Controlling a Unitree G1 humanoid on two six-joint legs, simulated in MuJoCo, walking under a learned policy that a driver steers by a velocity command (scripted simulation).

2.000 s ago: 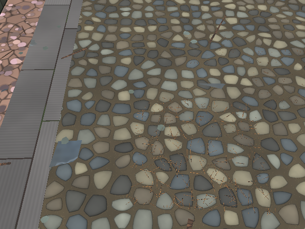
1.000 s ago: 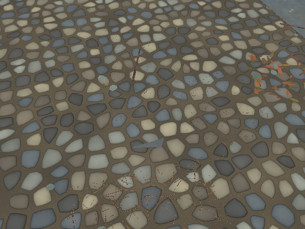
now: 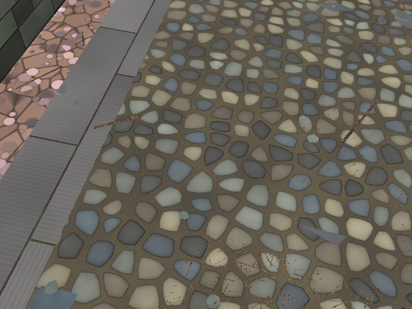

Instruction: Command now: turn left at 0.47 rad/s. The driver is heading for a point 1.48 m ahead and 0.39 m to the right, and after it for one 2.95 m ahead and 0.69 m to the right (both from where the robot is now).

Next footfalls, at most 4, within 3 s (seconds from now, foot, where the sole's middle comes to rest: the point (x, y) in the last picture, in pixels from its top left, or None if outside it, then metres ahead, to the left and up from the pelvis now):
0.22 right None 0.06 -0.14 -0.78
1.74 right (240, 307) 0.45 -0.12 -0.78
2.22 left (206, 215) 0.77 -0.01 -0.78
2.70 right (303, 202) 0.84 -0.38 -0.78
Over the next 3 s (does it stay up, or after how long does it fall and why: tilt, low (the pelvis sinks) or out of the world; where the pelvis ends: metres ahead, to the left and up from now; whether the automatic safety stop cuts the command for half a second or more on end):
stays up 0.88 -0.30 0.00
